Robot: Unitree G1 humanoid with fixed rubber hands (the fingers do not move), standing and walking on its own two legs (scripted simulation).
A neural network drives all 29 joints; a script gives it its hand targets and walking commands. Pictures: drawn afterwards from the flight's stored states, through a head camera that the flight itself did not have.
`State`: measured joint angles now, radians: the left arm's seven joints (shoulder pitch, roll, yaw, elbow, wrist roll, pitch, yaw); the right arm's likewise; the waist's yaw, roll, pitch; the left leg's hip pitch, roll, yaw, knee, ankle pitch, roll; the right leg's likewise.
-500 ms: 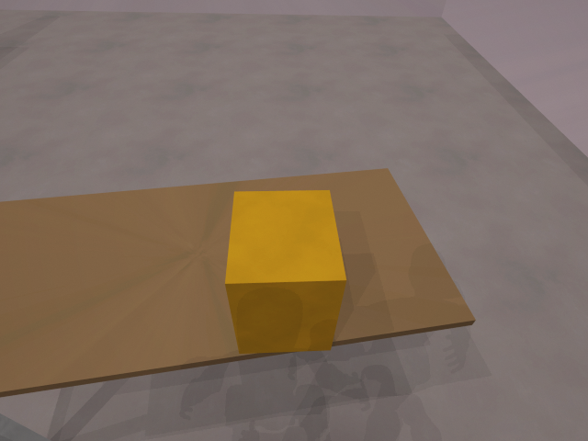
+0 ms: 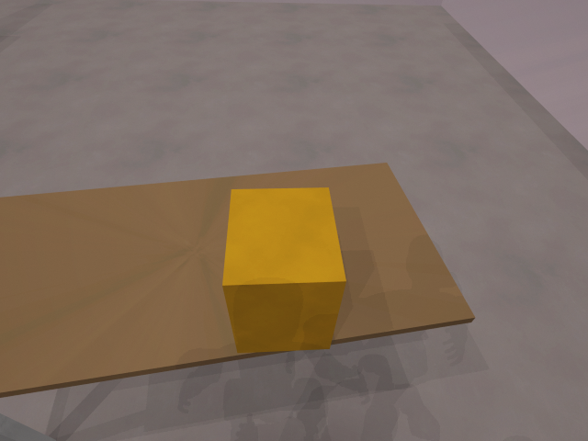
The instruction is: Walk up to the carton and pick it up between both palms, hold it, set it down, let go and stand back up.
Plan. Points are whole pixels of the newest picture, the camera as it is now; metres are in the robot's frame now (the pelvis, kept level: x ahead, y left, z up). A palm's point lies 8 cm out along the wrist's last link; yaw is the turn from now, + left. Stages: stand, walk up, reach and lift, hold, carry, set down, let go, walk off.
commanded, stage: stand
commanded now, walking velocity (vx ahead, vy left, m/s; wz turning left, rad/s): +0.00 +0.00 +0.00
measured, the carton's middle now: (282, 271) +0.44 +0.02 -0.08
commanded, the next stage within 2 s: none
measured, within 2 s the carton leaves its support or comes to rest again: neither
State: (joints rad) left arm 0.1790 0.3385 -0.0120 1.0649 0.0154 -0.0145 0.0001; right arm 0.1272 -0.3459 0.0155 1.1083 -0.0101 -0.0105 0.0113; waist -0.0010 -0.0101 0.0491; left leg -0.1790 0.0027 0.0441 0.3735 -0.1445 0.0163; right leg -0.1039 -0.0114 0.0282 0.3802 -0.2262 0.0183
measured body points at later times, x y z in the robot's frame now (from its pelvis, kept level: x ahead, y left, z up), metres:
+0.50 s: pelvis +0.02 -0.01 +0.00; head +0.03 +0.00 +0.45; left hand +0.10 +0.29 -0.14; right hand +0.09 -0.31 -0.13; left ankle +0.04 +0.11 -0.74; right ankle -0.01 -0.13 -0.74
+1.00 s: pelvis +0.03 -0.01 +0.00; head +0.04 -0.01 +0.45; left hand +0.12 +0.28 -0.13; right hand +0.11 -0.31 -0.13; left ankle +0.04 +0.11 -0.74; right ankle -0.01 -0.13 -0.74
